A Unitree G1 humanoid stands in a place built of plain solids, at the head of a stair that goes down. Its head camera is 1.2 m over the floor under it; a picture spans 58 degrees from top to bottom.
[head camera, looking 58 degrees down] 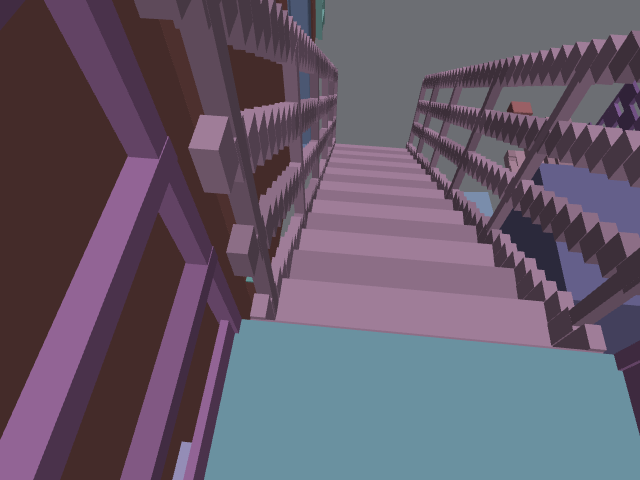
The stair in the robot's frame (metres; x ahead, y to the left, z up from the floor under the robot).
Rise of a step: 0.19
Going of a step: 0.23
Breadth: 1.01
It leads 6 degrees to the right of straight ahead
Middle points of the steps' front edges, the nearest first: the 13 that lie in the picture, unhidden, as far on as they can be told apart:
0.43 -0.30 0.00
0.66 -0.32 -0.19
0.89 -0.34 -0.37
1.13 -0.37 -0.56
1.36 -0.39 -0.75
1.59 -0.41 -0.94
1.82 -0.44 -1.12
2.05 -0.46 -1.31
2.28 -0.48 -1.50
2.52 -0.51 -1.69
2.75 -0.53 -1.87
2.98 -0.55 -2.06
3.21 -0.58 -2.25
